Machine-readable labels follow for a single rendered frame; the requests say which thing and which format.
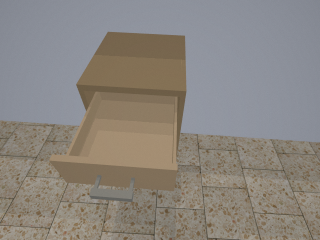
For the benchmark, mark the handle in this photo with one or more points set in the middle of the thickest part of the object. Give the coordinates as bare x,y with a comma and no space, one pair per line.
112,194

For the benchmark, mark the cabinet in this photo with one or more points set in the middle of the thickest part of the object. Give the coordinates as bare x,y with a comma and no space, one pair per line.
138,63

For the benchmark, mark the drawer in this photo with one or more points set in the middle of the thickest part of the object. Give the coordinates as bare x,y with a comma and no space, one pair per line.
124,136

